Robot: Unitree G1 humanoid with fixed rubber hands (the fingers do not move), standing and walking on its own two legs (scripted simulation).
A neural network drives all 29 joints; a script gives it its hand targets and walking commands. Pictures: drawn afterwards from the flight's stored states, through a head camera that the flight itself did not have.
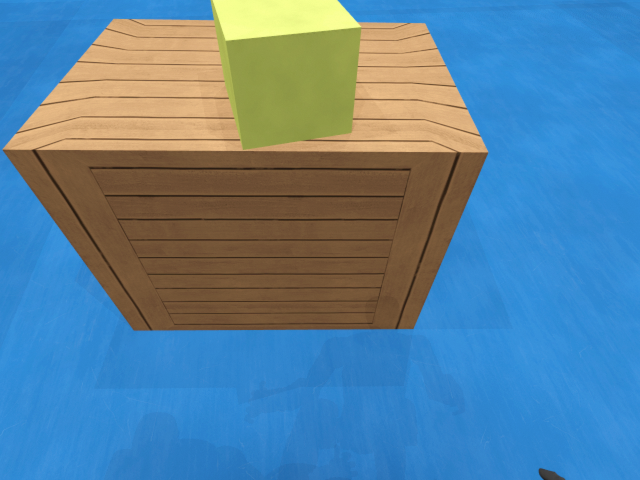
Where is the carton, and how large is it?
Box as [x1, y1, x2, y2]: [211, 0, 360, 149]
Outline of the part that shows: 211,0 225,85 243,149 351,132 360,26 337,0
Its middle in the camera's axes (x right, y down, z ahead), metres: -0.08 -0.37 +0.80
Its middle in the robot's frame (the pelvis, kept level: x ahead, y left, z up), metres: +0.87 +0.08 +0.10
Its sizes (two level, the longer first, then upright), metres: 0.269 0.229 0.209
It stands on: a pedestal, 0.75 m high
